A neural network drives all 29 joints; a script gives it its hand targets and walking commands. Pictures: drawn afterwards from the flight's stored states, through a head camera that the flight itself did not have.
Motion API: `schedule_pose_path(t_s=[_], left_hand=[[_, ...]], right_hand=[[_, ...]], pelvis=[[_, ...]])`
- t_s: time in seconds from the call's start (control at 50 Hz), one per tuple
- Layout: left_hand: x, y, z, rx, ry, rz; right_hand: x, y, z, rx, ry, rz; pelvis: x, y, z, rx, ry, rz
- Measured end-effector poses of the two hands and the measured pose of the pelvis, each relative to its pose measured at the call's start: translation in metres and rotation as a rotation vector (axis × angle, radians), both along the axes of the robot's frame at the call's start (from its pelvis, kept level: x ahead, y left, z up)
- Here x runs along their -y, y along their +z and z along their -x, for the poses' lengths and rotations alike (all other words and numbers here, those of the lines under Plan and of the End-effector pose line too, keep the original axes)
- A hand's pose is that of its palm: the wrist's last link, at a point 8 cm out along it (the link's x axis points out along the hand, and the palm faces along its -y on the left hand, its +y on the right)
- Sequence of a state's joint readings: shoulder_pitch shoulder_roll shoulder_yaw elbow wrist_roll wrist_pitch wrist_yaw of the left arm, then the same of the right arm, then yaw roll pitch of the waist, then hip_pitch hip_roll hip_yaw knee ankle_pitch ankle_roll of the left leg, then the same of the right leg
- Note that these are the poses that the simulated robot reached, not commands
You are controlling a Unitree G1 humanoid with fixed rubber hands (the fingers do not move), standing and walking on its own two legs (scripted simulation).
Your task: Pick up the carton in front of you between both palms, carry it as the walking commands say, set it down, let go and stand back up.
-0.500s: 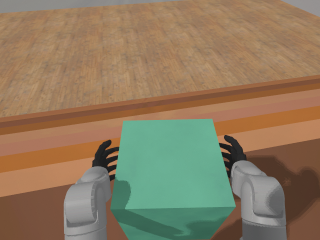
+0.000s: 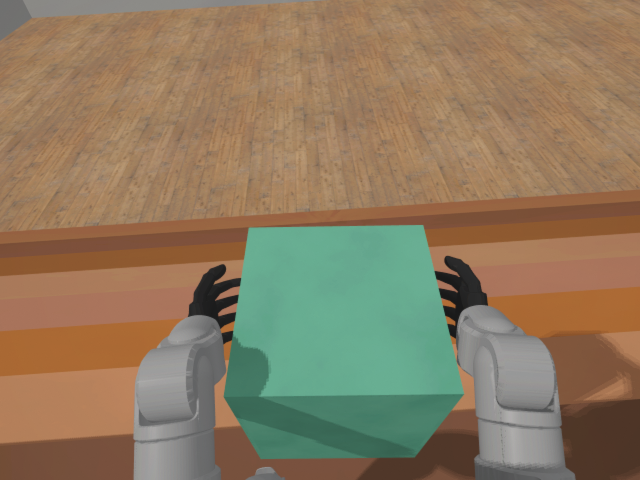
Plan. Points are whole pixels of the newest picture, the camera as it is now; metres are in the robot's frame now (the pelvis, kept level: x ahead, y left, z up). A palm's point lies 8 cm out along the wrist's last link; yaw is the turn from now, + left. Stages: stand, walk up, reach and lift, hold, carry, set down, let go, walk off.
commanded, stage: carry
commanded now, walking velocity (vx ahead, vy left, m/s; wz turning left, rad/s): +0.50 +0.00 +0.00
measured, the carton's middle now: (336, 349) +0.30 +0.01 +0.02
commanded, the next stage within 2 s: none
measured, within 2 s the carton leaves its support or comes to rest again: neither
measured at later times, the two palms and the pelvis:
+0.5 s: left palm (249, 129) +0.70 +0.17 +0.09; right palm (411, 126) +0.69 -0.13 +0.10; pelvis +0.31 +0.03 -0.01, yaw -1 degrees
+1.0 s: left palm (276, 93) +1.05 +0.16 +0.00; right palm (390, 91) +1.05 -0.14 +0.00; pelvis +0.67 +0.00 -0.17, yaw +2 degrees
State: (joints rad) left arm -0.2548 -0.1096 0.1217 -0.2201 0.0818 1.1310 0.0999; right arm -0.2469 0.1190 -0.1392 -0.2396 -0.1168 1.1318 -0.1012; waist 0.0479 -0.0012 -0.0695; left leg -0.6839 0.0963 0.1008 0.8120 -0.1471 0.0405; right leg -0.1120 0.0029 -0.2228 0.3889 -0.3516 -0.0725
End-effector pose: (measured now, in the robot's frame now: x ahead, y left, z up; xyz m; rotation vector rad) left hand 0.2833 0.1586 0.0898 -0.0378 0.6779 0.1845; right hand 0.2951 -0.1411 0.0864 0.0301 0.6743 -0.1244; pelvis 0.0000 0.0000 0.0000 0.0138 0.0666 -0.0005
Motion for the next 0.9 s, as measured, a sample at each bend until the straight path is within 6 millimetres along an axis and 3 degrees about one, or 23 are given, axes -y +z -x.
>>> schedule_pose_path(t_s=[0.1, 0.18, 0.28, 0.46, 0.6, 0.66, 0.78, 0.84, 0.9], left_hand=[[-0.006, 0.011, -0.109, 0.046, -0.06, -0.031], [-0.011, 0.005, -0.203, 0.03, -0.117, -0.037], [-0.007, -0.001, -0.287, -0.094, -0.16, -0.032], [-0.008, 0.004, -0.401, -0.095, -0.111, 0.014], [-0.009, 0.005, -0.472, -0.018, -0.031, 0.001], [-0.013, -0.001, -0.496, -0.003, 0.012, -0.032], [-0.032, -0.03, -0.548, -0.103, 0.092, -0.012], [-0.038, -0.035, -0.596, -0.055, 0.103, -0.014], [-0.036, -0.042, -0.66, 0.031, 0.067, -0.02]], right_hand=[[-0.005, 0.014, -0.101, 0.048, 0.006, 0.049], [-0.01, 0.015, -0.183, 0.029, -0.015, 0.097], [-0.007, 0.005, -0.252, -0.098, -0.049, 0.089], [-0.007, 0.013, -0.372, -0.096, -0.082, 0.04], [-0.008, 0.007, -0.462, -0.019, -0.028, 0.004], [-0.014, -0.004, -0.505, -0.001, 0.044, -0.027], [-0.037, -0.022, -0.588, -0.101, 0.118, -0.01], [-0.044, -0.027, -0.639, -0.053, 0.129, -0.017], [-0.039, -0.035, -0.69, 0.034, 0.107, -0.002]], pelvis=[[-0.012, -0.017, -0.072, 0.008, -0.017, 0.015], [-0.025, -0.036, -0.13, 0.018, -0.032, 0.013], [-0.038, -0.021, -0.18, -0.002, -0.029, 0.031], [-0.038, -0.005, -0.279, -0.038, -0.017, 0.041], [-0.019, -0.026, -0.378, -0.026, 0.004, 0.015], [-0.009, -0.041, -0.423, 0.004, 0.016, 0.035], [0.008, -0.032, -0.5, -0.01, -0.004, 0.026], [0.011, -0.047, -0.542, -0.003, -0.007, 0.026], [0.009, -0.086, -0.594, 0.024, 0.008, 0.054]])
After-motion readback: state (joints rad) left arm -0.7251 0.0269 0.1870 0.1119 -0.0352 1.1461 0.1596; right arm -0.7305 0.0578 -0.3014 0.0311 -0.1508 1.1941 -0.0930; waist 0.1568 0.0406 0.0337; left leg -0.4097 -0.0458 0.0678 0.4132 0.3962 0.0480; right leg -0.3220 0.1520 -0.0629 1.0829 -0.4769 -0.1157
